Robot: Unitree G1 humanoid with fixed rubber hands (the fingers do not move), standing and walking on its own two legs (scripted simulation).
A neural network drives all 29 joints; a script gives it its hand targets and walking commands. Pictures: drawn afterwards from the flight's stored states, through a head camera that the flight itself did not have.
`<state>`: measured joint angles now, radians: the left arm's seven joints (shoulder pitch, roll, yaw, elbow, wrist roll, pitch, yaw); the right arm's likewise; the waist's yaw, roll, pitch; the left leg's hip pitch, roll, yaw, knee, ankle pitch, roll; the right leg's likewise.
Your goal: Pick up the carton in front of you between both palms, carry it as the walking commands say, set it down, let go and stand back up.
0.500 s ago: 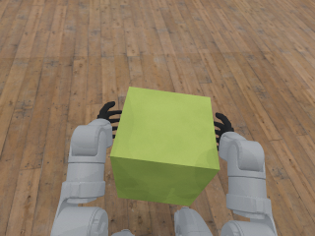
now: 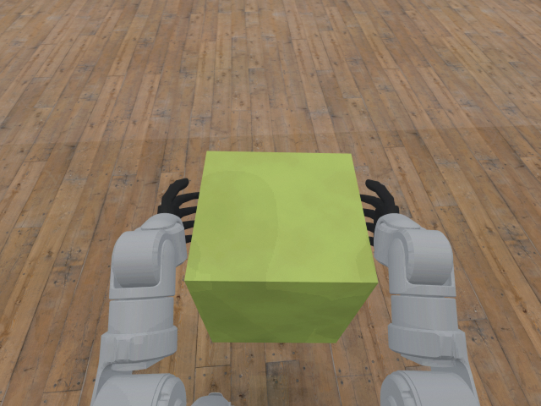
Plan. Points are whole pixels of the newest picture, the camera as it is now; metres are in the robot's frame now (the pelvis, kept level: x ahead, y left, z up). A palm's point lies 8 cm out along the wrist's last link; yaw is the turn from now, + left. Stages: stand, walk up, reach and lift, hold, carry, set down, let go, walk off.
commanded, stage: carry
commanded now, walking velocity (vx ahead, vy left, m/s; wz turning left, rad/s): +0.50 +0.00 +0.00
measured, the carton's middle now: (276, 254) +0.34 +0.01 +0.02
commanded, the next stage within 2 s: none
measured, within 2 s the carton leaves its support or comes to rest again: neither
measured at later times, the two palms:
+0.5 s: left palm (183, 132) +0.59 +0.20 +0.05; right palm (336, 145) +0.56 -0.09 +0.06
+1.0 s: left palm (197, 77) +0.76 +0.21 +0.07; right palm (329, 82) +0.76 -0.09 +0.07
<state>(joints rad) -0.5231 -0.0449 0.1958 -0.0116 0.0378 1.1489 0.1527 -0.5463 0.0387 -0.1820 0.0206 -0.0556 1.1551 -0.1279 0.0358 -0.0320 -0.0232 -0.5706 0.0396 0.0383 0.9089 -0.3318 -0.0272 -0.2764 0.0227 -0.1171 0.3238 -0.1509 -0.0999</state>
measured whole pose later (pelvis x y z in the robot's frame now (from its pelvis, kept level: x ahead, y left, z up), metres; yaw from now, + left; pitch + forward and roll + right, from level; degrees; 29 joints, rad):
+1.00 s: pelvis +0.49 +0.06 -0.01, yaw +0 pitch +6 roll -1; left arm -0.17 -0.14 0.11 -0.29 0.11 1.18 0.09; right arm -0.16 0.13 -0.12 -0.31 -0.12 1.20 -0.08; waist 0.01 0.02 -0.13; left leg -0.07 0.03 0.13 0.47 -0.40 -0.02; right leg -0.41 -0.05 -0.21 0.50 -0.16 -0.05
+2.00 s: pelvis +0.53 +0.11 -0.02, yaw -1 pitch +3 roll -1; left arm -0.10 -0.13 0.09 -0.13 0.15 1.03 0.06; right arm -0.08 0.13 -0.09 -0.14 -0.15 1.04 -0.05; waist -0.01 0.01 -0.16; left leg -0.19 0.00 0.11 0.55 -0.42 0.05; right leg -0.35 -0.08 -0.14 0.58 -0.27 0.02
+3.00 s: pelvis +0.48 +0.09 -0.02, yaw -2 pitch +1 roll +0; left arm -0.18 -0.14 0.16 0.17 0.22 0.73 0.03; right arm -0.17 0.13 -0.16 0.15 -0.23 0.74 -0.02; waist 0.00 0.01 -0.11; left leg -0.22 0.02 0.13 0.54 -0.35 0.03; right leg -0.37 -0.06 -0.14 0.52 -0.18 -0.02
